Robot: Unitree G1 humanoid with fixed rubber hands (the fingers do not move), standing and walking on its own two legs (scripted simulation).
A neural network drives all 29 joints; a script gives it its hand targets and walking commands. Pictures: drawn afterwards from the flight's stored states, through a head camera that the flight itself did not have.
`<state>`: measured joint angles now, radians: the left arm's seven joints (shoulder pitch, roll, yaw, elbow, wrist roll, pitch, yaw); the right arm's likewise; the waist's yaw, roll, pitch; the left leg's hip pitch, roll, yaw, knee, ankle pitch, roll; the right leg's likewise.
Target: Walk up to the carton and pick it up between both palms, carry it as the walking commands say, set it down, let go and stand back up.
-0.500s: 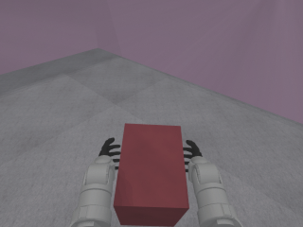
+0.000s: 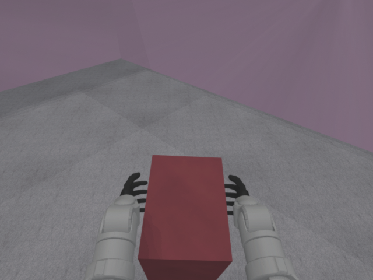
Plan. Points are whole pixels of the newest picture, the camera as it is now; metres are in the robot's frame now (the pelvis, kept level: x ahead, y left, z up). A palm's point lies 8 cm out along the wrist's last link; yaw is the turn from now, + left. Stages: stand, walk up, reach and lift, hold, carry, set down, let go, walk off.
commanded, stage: hold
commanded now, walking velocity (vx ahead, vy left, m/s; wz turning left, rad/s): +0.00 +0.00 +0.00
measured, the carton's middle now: (184, 220) +0.30 +0.01 -0.03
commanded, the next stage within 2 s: carry in 0.54 s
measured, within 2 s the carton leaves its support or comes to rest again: neither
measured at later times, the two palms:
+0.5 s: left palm (127, 203) +0.29 +0.13 +0.06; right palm (242, 205) +0.29 -0.13 +0.05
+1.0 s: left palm (79, 231) +0.22 +0.21 +0.07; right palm (210, 231) +0.22 -0.05 +0.06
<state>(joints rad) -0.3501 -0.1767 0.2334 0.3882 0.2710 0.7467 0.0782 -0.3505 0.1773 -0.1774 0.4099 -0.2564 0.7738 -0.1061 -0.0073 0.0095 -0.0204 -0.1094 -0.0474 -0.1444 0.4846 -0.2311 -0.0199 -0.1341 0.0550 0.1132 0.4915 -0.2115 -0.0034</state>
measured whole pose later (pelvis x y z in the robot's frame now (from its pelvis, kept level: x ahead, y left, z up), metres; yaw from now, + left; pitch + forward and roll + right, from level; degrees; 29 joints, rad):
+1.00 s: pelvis -0.08 +0.07 -0.02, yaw -1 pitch +4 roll +0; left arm -0.32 -0.17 0.13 -0.20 0.09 1.14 0.20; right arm -0.31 0.17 -0.05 -0.15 -0.11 1.14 -0.22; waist 0.04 0.02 -0.04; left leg -0.52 -0.02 0.12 0.61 -0.16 0.08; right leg -0.50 -0.03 -0.08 0.87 -0.45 0.00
